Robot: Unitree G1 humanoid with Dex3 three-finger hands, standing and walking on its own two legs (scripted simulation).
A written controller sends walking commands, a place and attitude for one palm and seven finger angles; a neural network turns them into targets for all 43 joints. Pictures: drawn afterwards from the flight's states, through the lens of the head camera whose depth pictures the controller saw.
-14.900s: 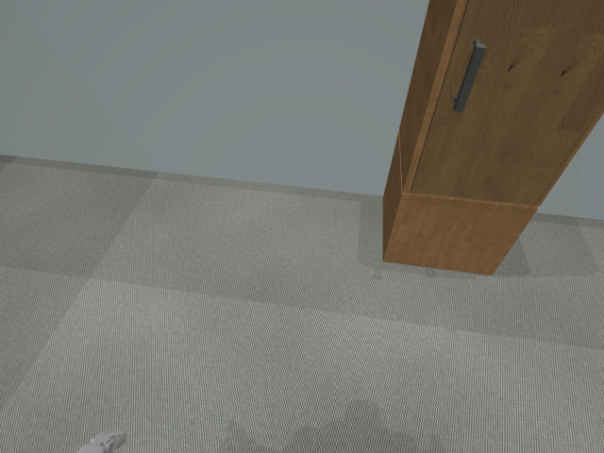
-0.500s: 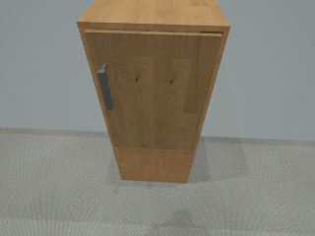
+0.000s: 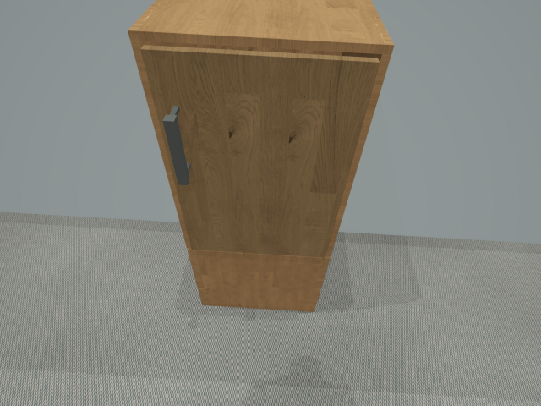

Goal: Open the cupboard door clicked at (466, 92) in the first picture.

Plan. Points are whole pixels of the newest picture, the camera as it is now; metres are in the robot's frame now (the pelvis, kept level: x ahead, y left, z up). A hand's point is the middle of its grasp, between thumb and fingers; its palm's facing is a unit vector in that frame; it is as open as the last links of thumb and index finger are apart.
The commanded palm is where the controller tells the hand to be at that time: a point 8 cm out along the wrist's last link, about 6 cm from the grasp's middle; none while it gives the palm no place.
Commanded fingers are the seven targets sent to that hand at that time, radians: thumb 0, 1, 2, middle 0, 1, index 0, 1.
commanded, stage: look again from close up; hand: left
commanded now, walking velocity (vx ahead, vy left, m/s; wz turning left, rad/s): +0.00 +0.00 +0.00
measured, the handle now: (179, 146) +0.57 +0.22 +0.06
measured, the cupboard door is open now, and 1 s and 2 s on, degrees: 0 0 0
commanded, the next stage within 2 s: come to a stop and stand still in 0.14 s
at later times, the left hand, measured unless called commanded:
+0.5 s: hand out of the picture +0.01 +0.19 -0.18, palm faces +0.00 -0.97 -0.23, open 7.3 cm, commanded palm none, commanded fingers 0.00 0.90 0.90 -0.20 -0.30 -0.20 -0.30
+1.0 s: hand out of the picture +0.00 +0.18 -0.18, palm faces +0.01 -0.98 -0.18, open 7.4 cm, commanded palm none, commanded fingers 0.00 0.90 0.90 -0.20 -0.30 -0.20 -0.30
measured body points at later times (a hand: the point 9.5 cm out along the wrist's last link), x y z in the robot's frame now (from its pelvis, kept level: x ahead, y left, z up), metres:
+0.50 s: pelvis +0.00 +0.01 -0.01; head -0.02 +0.00 +0.44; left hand +0.01 +0.25 -0.16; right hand +0.02 -0.21 -0.17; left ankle +0.02 +0.10 -0.74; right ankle +0.03 -0.10 -0.74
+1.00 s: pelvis -0.01 +0.00 +0.00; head -0.02 +0.01 +0.45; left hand +0.00 +0.23 -0.16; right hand -0.01 -0.23 -0.16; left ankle +0.02 +0.10 -0.74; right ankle +0.03 -0.10 -0.74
